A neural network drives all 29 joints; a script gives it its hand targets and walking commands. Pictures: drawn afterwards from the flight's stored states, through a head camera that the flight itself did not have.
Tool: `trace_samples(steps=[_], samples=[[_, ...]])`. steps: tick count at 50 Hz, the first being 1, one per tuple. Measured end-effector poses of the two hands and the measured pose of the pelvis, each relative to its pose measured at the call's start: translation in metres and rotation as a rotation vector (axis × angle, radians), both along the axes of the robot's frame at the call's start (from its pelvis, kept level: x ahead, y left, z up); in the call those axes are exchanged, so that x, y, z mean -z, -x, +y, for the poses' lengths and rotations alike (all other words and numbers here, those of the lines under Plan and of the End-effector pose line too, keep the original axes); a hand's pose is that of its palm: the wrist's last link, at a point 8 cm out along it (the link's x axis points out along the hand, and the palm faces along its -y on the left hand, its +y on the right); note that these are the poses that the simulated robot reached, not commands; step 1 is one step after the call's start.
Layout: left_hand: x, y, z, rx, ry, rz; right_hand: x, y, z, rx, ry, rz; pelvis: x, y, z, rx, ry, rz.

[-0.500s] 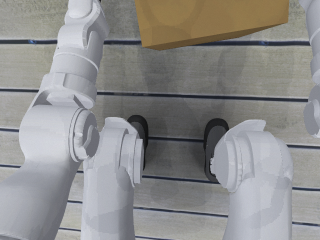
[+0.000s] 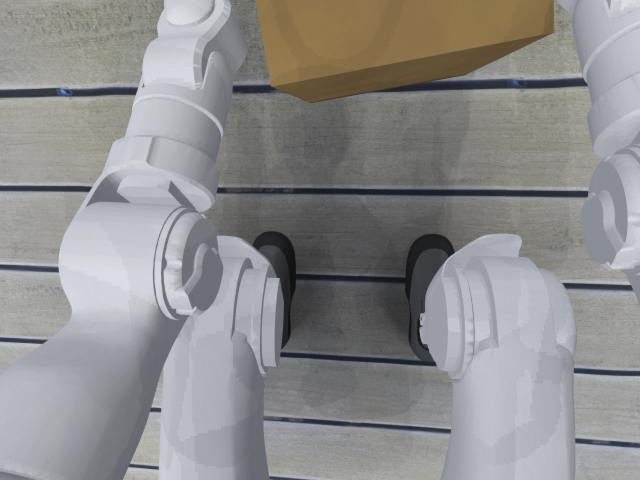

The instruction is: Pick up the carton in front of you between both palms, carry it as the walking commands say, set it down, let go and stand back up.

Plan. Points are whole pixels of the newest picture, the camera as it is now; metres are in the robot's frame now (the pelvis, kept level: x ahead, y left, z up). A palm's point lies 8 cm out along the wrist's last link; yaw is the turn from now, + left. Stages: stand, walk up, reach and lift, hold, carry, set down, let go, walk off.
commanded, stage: reach and lift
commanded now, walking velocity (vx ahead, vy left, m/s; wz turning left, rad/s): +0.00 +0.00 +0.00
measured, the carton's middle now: out of the picture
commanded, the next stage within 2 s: none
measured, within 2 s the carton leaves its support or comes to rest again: leaves its support in 0.26 s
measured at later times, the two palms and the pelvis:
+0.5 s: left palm out of the picture +0.54 +0.09 -0.07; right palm out of the picture +0.54 -0.21 -0.07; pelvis +0.01 +0.01 +0.02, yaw -3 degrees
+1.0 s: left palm out of the picture +0.50 +0.10 +0.09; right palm out of the picture +0.49 -0.20 +0.08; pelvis +0.01 +0.01 +0.14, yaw -5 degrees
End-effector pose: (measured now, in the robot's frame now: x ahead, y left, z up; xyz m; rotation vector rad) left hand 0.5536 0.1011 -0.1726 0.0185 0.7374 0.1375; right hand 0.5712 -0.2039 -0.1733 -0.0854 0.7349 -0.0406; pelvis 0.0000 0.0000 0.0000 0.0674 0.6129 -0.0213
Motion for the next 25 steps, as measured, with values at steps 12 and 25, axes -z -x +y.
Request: trace_samples(steps=[12, 25], samples=[[-0.007, -0.009, 0.000, -0.017, 0.018, 0.017, 0.001, 0.006, 0.003, -0.012, -0.033, 0.014, 0.009, -0.013, -0.002, -0.010, 0.009, 0.033], [-0.103, 0.018, -0.012, -0.027, 0.058, -0.074, -0.105, 0.035, -0.005, 0.089, -0.047, -0.061, -0.024, -0.009, 0.007, 0.039, 0.009, 0.095]])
